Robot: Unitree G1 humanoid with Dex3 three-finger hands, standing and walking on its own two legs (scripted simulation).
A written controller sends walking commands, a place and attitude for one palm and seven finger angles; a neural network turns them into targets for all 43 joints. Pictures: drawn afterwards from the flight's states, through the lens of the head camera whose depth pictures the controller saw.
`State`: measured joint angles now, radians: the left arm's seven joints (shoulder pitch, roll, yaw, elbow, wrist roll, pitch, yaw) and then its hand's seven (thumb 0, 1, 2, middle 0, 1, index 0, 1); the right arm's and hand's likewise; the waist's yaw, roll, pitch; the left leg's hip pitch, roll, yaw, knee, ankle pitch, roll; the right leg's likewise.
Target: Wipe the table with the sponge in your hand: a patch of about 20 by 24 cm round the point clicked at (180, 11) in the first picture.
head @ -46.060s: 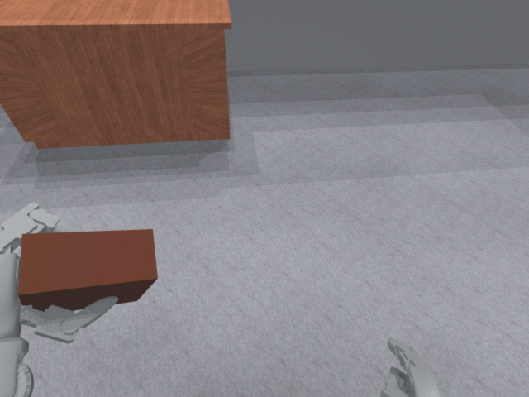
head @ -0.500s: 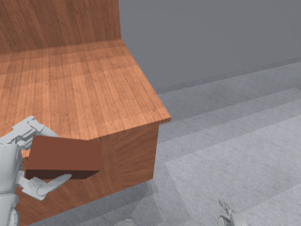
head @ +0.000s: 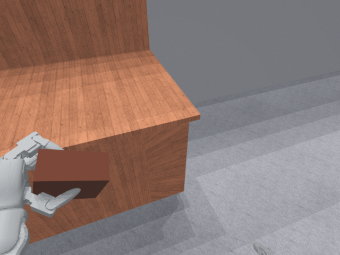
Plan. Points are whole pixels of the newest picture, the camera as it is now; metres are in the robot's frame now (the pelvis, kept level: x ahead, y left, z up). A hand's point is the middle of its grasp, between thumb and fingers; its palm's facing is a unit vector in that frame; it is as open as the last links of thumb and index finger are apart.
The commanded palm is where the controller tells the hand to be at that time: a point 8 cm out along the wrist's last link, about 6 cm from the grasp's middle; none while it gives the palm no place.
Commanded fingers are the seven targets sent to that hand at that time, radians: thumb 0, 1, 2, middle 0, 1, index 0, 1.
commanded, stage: stop stepping back and stand still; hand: left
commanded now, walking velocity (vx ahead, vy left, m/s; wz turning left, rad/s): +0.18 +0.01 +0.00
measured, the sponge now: (81, 176) +0.23 +0.20 +0.13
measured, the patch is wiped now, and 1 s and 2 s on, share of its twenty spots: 1.00 1.00 1.00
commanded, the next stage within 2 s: stand and wait in 1.64 s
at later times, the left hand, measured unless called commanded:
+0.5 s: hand (52, 202) +0.17 +0.22 +0.15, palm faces +0.35 -0.87 -0.35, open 10.0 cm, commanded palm +0.12 +0.27 +0.20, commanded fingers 0.00 0.10 1.30 -1.20 -1.60 -1.20 -1.60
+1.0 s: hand (50, 182) +0.20 +0.23 +0.16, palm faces +0.36 -0.87 -0.34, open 10.0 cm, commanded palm +0.15 +0.28 +0.20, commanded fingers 0.00 0.10 1.30 -1.20 -1.60 -1.20 -1.60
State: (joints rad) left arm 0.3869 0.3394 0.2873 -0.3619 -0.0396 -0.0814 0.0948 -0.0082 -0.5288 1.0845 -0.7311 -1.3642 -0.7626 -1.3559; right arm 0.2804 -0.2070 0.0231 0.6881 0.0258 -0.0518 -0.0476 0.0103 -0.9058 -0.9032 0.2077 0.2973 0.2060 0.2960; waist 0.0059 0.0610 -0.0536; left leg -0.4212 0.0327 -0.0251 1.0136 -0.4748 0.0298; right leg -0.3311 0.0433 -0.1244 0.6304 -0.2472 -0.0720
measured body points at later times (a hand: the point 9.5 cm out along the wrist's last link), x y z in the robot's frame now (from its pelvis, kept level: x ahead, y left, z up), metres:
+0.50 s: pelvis -0.04 -0.01 +0.01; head -0.06 -0.02 +0.46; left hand +0.14 +0.26 +0.17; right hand +0.09 -0.25 -0.09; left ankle -0.03 +0.10 -0.68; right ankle -0.02 -0.11 -0.72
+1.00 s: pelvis -0.01 +0.00 +0.02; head -0.01 +0.01 +0.47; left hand +0.17 +0.28 +0.18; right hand +0.18 -0.23 -0.05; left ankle +0.00 +0.11 -0.72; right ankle -0.02 -0.11 -0.72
